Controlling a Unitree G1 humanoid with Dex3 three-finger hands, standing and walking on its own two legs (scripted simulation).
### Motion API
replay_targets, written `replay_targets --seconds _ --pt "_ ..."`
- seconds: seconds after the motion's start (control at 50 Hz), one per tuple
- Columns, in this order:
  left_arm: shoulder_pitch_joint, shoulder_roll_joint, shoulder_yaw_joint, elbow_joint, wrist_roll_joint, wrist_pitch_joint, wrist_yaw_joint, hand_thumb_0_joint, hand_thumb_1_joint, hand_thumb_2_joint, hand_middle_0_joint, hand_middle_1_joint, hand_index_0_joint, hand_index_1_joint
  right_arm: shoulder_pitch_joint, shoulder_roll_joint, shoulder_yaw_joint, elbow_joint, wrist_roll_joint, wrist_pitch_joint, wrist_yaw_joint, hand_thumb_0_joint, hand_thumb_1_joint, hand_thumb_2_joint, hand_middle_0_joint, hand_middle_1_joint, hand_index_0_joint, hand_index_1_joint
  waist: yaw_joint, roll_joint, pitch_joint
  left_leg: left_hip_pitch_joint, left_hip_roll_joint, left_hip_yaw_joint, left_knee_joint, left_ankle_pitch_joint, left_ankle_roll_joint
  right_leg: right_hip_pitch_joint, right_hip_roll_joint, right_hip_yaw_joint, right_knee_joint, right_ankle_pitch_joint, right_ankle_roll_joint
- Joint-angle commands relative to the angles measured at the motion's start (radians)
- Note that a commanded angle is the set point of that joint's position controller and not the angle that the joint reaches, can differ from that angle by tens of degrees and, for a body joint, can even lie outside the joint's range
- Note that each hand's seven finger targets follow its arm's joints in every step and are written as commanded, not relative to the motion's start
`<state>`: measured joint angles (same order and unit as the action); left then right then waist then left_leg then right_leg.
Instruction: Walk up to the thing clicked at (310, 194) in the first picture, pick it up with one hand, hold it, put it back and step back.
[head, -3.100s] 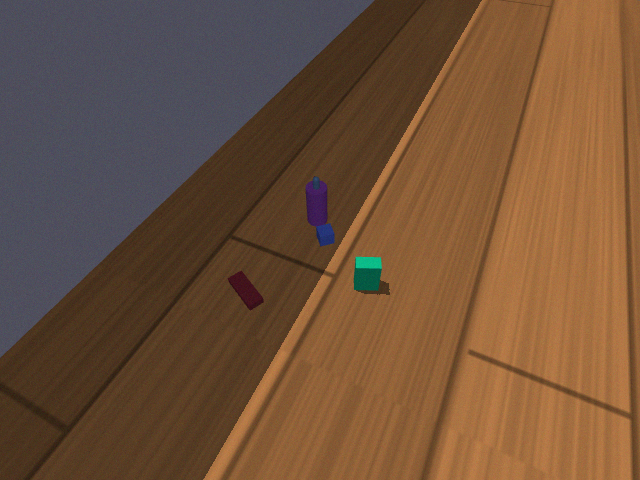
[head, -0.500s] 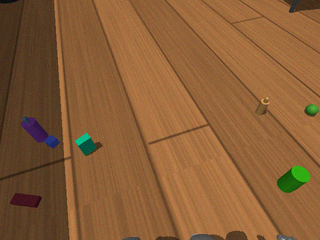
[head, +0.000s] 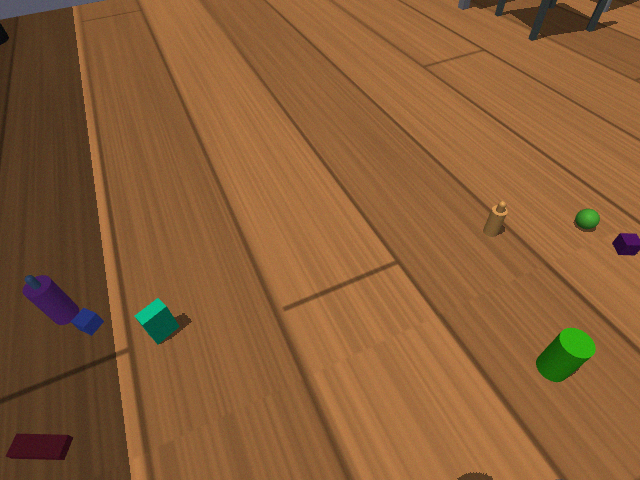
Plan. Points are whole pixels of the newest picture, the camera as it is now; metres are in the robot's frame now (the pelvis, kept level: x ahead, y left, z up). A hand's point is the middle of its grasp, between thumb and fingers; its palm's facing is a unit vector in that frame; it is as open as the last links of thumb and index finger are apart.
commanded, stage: walk up
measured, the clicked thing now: (48, 296) +0.82 +0.96 -0.65
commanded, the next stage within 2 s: stand in 0.02 s
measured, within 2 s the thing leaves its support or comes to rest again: neither
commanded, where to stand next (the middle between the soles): +0.08 +0.01 m, yaw +2 degrees
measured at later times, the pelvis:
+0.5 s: pelvis +0.01 +0.01 +0.01, yaw +3 degrees
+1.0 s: pelvis +0.01 +0.01 +0.01, yaw +4 degrees
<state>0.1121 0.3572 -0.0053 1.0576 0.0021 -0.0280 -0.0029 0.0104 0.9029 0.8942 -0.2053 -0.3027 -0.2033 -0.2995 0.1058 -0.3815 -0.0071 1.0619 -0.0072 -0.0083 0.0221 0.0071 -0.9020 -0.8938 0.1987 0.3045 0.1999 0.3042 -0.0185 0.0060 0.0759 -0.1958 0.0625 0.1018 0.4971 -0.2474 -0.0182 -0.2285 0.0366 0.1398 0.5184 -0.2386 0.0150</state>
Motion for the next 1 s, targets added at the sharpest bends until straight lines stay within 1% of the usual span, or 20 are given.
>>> replay_targets --seconds 0.0,0.04,0.08,0.14,0.22,0.28,0.3,0.36,0.4,0.44,0.54,0.62,0.64,0.68,0.7,0.8,0.82,0.84,0.88,0.98 --pt "-0.069 0.214 0.041 -0.031 0.001 -0.016 0.011 0.0 0.9 0.9 -0.2 -0.3 -0.2 -0.3 -0.052 -0.193 -0.042 -0.037 0.0 -0.023 -0.015 0.0 -0.9 -0.9 0.2 0.3 0.2 0.3 0.003 -0.013 -0.106 0.031 0.093 -0.163 -0.18 0.0 0.06 0.029 -0.117 0.068 -0.147 0.151 -0.046" --pt "-0.046 0.21 0.04 -0.013 -0.001 -0.013 0.008 0.0 0.9 0.9 -0.2 -0.3 -0.2 -0.3 -0.085 -0.203 -0.043 -0.026 0.001 -0.028 -0.017 0.0 -0.9 -0.9 0.2 0.3 0.2 0.3 0.021 0.0 -0.108 0.07 0.093 -0.157 -0.186 0.048 0.055 0.04 -0.119 0.062 -0.164 0.179 -0.036" --pt "-0.065 0.214 0.04 0.0 0.0 -0.014 0.006 0.0 0.9 0.9 -0.2 -0.3 -0.2 -0.3 -0.065 -0.199 -0.04 -0.011 0.001 -0.032 -0.019 0.0 -0.9 -0.9 0.2 0.3 0.2 0.3 0.007 -0.01 -0.125 0.089 0.088 -0.151 -0.186 0.121 0.048 0.072 -0.125 0.048 -0.169 0.239 -0.034" --pt "-0.061 0.208 0.038 0.014 0.0 -0.01 0.008 0.0 0.9 0.9 -0.2 -0.3 -0.2 -0.3 -0.063 -0.199 -0.041 0.007 0.001 -0.033 -0.021 0.0 -0.9 -0.9 0.2 0.3 0.2 0.3 0.009 -0.001 -0.137 0.126 0.094 -0.148 -0.197 0.163 0.043 0.075 -0.128 0.035 -0.176 0.264 -0.034" --pt "-0.061 0.2 0.037 0.029 0.001 -0.006 0.007 0.0 0.9 0.9 -0.2 -0.3 -0.2 -0.3 -0.078 -0.196 -0.042 0.022 -0.002 -0.03 -0.021 0.0 -0.9 -0.9 0.2 0.3 0.2 0.3 0.015 0.023 -0.091 0.09 0.09 -0.158 -0.241 0.033 0.036 0.055 -0.122 0.031 -0.21 0.155 -0.029" --pt "-0.066 0.208 0.037 0.032 0.006 -0.011 0.008 0.0 0.9 0.9 -0.2 -0.3 -0.2 -0.3 -0.073 -0.19 -0.045 0.024 -0.001 -0.029 -0.019 0.0 -0.9 -0.9 0.2 0.3 0.2 0.3 0.004 0.0 -0.105 0.1 0.085 -0.152 -0.23 0.05 0.037 0.063 -0.132 0.03 -0.225 0.167 -0.028" --pt "-0.073 0.207 0.039 0.031 0.005 -0.012 0.009 0.0 0.9 0.9 -0.2 -0.3 -0.2 -0.3 -0.071 -0.183 -0.043 0.024 -0.003 -0.029 -0.02 0.0 -0.9 -0.9 0.2 0.3 0.2 0.3 0.005 -0.004 -0.109 0.104 0.087 -0.149 -0.229 0.088 0.039 0.074 -0.138 0.034 -0.221 0.207 -0.029" --pt "-0.058 0.205 0.039 0.039 0.005 -0.01 0.01 0.0 0.9 0.9 -0.2 -0.3 -0.2 -0.3 -0.074 -0.186 -0.044 0.028 -0.002 -0.03 -0.021 0.0 -0.9 -0.9 0.2 0.3 0.2 0.3 0.007 0.013 -0.093 0.105 0.087 -0.159 -0.243 0.05 0.036 0.057 -0.132 0.026 -0.226 0.165 -0.026" --pt "-0.066 0.204 0.04 0.036 0.007 -0.011 0.011 0.0 0.9 0.9 -0.2 -0.3 -0.2 -0.3 -0.075 -0.184 -0.046 0.024 -0.002 -0.028 -0.02 0.0 -0.9 -0.9 0.2 0.3 0.2 0.3 0.005 -0.009 -0.115 0.119 0.091 -0.156 -0.229 0.11 0.04 0.069 -0.137 0.022 -0.223 0.208 -0.026" --pt "-0.051 0.206 0.037 0.039 0.006 -0.012 0.01 0.0 0.9 0.9 -0.2 -0.3 -0.2 -0.3 -0.076 -0.182 -0.046 0.025 -0.001 -0.027 -0.02 0.0 -0.9 -0.9 0.2 0.3 0.2 0.3 0.004 -0.007 -0.102 0.135 0.08 -0.149 -0.223 0.088 0.038 0.039 -0.138 0.027 -0.241 0.19 -0.027" --pt "-0.044 0.208 0.039 0.038 0.006 -0.013 0.013 0.0 0.9 0.9 -0.2 -0.3 -0.2 -0.3 -0.074 -0.18 -0.045 0.026 -0.001 -0.025 -0.02 0.0 -0.9 -0.9 0.2 0.3 0.2 0.3 0.003 -0.008 -0.117 0.144 0.082 -0.15 -0.215 0.137 0.04 0.06 -0.144 0.022 -0.237 0.23 -0.027" --pt "-0.043 0.208 0.039 0.035 0.007 -0.011 0.014 0.0 0.9 0.9 -0.2 -0.3 -0.2 -0.3 -0.072 -0.182 -0.045 0.023 -0.002 -0.021 -0.019 0.0 -0.9 -0.9 0.2 0.3 0.2 0.3 0.004 -0.003 -0.101 0.113 0.083 -0.157 -0.225 0.084 0.043 0.066 -0.143 0.013 -0.245 0.177 -0.025" --pt "-0.036 0.21 0.039 0.036 0.007 -0.011 0.014 0.0 0.9 0.9 -0.2 -0.3 -0.2 -0.3 -0.08 -0.182 -0.046 0.022 0.0 -0.02 -0.019 0.0 -0.9 -0.9 0.2 0.3 0.2 0.3 0.006 -0.007 -0.109 0.129 0.082 -0.158 -0.22 0.098 0.043 0.062 -0.145 0.013 -0.244 0.18 -0.025" --pt "-0.039 0.208 0.038 0.036 0.007 -0.011 0.012 0.0 0.9 0.9 -0.2 -0.3 -0.2 -0.3 -0.075 -0.179 -0.043 0.023 -0.001 -0.021 -0.019 0.0 -0.9 -0.9 0.2 0.3 0.2 0.3 0.004 -0.002 -0.088 0.107 0.08 -0.16 -0.229 0.077 0.04 0.062 -0.145 0.014 -0.246 0.161 -0.027" --pt "-0.03 0.206 0.039 0.036 0.006 -0.01 0.012 0.0 0.9 0.9 -0.2 -0.3 -0.2 -0.3 -0.072 -0.182 -0.044 0.025 0.0 -0.02 -0.019 0.0 -0.9 -0.9 0.2 0.3 0.2 0.3 0.008 0.006 -0.079 0.105 0.077 -0.16 -0.234 0.042 0.04 0.046 -0.144 0.015 -0.254 0.14 -0.027" --pt "-0.024 0.206 0.04 0.033 0.008 -0.005 0.009 0.0 0.9 0.9 -0.2 -0.3 -0.2 -0.3 -0.07 -0.19 -0.047 0.025 -0.002 -0.021 -0.019 0.0 -0.9 -0.9 0.2 0.3 0.2 0.3 0.012 0.009 -0.072 0.076 0.082 -0.181 -0.262 -0.029 0.042 0.054 -0.138 0.006 -0.249 0.093 -0.03" --pt "-0.02 0.202 0.038 0.031 0.01 -0.008 0.009 0.0 0.9 0.9 -0.2 -0.3 -0.2 -0.3 -0.078 -0.19 -0.048 0.022 -0.001 -0.022 -0.017 0.0 -0.9 -0.9 0.2 0.3 0.2 0.3 0.014 0.005 -0.093 0.092 0.083 -0.178 -0.25 0.007 0.043 0.059 -0.142 0.004 -0.245 0.112 -0.031" --pt "-0.026 0.206 0.04 0.029 0.008 -0.008 0.009 0.0 0.9 0.9 -0.2 -0.3 -0.2 -0.3 -0.067 -0.186 -0.046 0.024 -0.002 -0.022 -0.018 0.0 -0.9 -0.9 0.2 0.3 0.2 0.3 0.011 -0.006 -0.081 0.082 0.075 -0.173 -0.247 0.021 0.041 0.06 -0.146 0.01 -0.25 0.123 -0.032" --pt "-0.026 0.205 0.04 0.024 0.009 -0.01 0.011 0.0 0.9 0.9 -0.2 -0.3 -0.2 -0.3 -0.068 -0.184 -0.047 0.022 -0.002 -0.024 -0.019 0.0 -0.9 -0.9 0.2 0.3 0.2 0.3 0.012 -0.017 -0.114 0.118 0.081 -0.165 -0.224 0.133 0.045 0.074 -0.151 0.008 -0.24 0.198 -0.031" --pt "-0.02 0.206 0.04 0.026 0.006 -0.009 0.013 0.0 0.9 0.9 -0.2 -0.3 -0.2 -0.3 -0.056 -0.186 -0.044 0.027 0.0 -0.024 -0.019 0.0 -0.9 -0.9 0.2 0.3 0.2 0.3 0.011 -0.002 -0.114 0.114 0.076 -0.163 -0.222 0.153 0.043 0.095 -0.15 -0.001 -0.239 0.211 -0.026"
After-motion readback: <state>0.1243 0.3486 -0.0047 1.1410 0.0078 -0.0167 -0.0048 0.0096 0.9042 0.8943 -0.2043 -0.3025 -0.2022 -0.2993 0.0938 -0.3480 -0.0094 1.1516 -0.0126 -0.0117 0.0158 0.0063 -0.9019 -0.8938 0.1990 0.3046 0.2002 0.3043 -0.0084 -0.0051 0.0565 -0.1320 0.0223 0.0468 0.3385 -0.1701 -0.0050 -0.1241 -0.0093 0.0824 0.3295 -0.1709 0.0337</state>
